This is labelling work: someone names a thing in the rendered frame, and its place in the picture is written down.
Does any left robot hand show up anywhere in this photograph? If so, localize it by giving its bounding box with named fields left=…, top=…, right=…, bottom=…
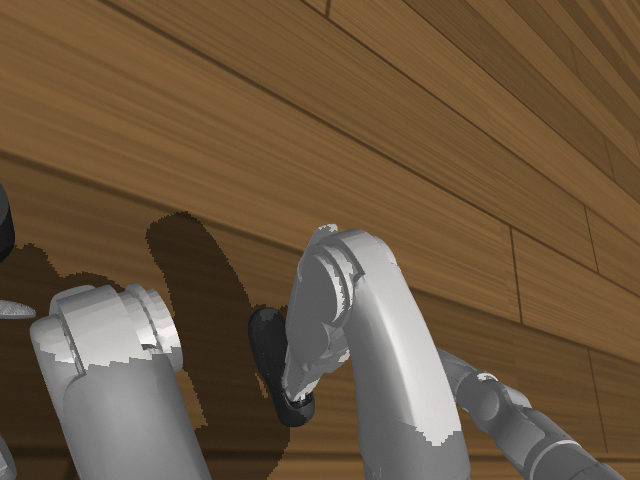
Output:
left=0, top=300, right=36, bottom=319

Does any bottle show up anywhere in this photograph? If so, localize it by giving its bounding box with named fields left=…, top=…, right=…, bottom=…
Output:
left=0, top=183, right=15, bottom=263

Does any right robot foot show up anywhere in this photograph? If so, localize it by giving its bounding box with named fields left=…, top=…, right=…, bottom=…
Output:
left=248, top=307, right=315, bottom=427

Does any right robot hand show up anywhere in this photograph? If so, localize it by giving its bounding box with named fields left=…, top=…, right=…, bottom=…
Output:
left=436, top=347, right=478, bottom=404

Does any left robot arm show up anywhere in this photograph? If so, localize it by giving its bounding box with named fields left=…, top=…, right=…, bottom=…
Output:
left=0, top=435, right=17, bottom=480

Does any right robot arm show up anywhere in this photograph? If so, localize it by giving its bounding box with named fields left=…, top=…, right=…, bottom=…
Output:
left=456, top=370, right=626, bottom=480

